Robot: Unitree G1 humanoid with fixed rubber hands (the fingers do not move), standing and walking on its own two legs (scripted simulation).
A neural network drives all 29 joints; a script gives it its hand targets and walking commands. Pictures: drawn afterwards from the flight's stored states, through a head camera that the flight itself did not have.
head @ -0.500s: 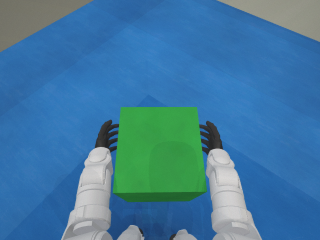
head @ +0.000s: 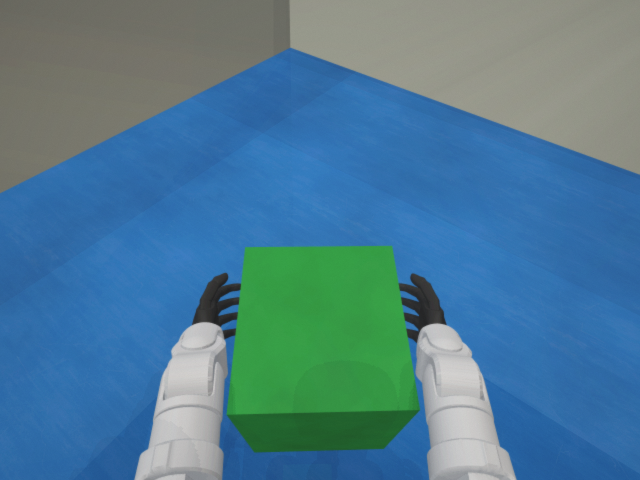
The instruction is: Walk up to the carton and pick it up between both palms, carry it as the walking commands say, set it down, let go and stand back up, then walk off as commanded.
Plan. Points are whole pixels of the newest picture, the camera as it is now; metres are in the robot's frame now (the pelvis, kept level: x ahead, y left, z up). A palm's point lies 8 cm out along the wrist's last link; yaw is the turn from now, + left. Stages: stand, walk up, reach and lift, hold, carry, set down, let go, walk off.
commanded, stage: reach and lift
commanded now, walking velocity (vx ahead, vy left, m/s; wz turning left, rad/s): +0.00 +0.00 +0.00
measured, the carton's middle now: (319, 355) +0.32 +0.01 -0.06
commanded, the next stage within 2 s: hold in 1.52 s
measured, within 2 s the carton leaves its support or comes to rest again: neither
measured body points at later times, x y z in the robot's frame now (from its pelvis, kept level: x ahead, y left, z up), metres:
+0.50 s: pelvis +0.00 +0.00 +0.01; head -0.05 +0.00 +0.45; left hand +0.31 +0.16 +0.05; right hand +0.32 -0.14 +0.06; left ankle +0.03 +0.12 -0.74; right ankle +0.01 -0.12 -0.74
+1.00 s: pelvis +0.00 +0.00 +0.01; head -0.04 +0.01 +0.46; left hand +0.31 +0.15 +0.05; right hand +0.31 -0.15 +0.06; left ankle +0.03 +0.12 -0.74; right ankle +0.01 -0.12 -0.74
